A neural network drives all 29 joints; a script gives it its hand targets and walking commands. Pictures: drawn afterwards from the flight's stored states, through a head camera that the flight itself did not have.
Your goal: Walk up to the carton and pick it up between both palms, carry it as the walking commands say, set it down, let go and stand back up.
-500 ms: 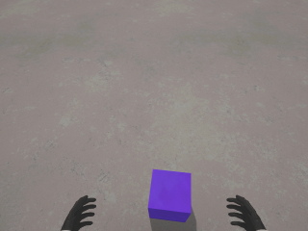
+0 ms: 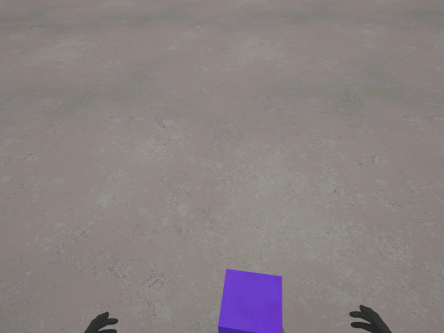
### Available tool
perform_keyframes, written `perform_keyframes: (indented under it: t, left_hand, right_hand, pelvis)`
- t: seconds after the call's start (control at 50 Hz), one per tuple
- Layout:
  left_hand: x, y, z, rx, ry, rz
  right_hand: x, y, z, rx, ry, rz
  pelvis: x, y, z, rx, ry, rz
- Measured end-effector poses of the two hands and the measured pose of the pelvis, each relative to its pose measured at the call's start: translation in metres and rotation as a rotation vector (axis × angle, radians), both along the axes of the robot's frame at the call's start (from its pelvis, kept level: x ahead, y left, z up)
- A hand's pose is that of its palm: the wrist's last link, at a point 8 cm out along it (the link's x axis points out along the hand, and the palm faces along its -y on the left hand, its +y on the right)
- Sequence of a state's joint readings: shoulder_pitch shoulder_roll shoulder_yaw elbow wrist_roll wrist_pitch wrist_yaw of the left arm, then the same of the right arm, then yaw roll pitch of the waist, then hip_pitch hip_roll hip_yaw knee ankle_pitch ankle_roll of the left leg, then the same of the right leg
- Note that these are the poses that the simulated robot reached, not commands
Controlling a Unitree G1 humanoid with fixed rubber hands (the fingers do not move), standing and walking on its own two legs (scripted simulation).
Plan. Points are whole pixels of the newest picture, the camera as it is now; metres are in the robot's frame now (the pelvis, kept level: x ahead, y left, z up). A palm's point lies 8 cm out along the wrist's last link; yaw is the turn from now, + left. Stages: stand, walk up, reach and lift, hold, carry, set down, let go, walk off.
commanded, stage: stand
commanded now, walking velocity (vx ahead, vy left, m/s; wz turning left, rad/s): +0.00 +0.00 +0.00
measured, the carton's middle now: (250, 312) +0.39 -0.07 -0.64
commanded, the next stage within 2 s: none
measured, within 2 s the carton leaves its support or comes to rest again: neither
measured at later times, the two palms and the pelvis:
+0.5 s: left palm out of the picture +0.08 +0.28 -0.09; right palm out of the picture +0.12 -0.29 -0.09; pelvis +0.00 -0.01 +0.01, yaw +2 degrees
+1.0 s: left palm out of the picture +0.06 +0.28 -0.10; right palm out of the picture +0.09 -0.30 -0.10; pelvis -0.02 -0.02 +0.01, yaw +2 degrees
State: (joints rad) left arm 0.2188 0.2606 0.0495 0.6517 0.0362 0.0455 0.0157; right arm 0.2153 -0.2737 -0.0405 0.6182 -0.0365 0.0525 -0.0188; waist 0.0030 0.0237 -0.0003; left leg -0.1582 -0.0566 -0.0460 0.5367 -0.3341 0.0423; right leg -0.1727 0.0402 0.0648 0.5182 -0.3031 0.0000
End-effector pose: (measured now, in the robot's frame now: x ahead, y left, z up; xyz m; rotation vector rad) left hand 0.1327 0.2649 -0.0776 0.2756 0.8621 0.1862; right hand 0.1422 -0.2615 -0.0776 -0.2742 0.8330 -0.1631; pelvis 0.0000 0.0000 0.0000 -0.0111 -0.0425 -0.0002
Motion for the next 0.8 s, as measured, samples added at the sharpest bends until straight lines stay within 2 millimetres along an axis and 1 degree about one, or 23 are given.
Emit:
perform_keyframes:
  t: [0.1, 0.22, 0.38, 0.52, 0.8]
  left_hand:
    - [-0.022, 0.018, -0.003, 0.038, 0.054, 0.044]
    - [-0.037, 0.022, -0.006, 0.046, 0.096, 0.073]
    - [-0.044, 0.016, -0.010, 0.031, 0.116, 0.083]
    - [-0.052, 0.012, -0.013, 0.021, 0.146, 0.089]
    - [-0.066, 0.017, -0.015, 0.030, 0.196, 0.097]
  right_hand:
    - [-0.006, -0.017, -0.003, -0.038, 0.026, -0.003]
    - [-0.010, -0.024, -0.006, -0.050, 0.059, 0.005]
    - [-0.012, -0.023, -0.008, -0.046, 0.086, 0.027]
    - [-0.019, -0.027, -0.011, -0.051, 0.116, 0.029]
    - [-0.039, -0.038, -0.014, -0.064, 0.173, 0.014]
  pelvis:
    - [0.002, -0.002, 0.001, 0.001, 0.008, 0.010]
    - [0.003, -0.005, 0.004, 0.000, 0.007, 0.022]
    - [0.001, -0.009, 0.006, 0.002, 0.003, 0.031]
    - [-0.002, -0.011, 0.008, 0.003, -0.002, 0.033]
    - [-0.010, -0.014, 0.010, 0.006, -0.013, 0.030]
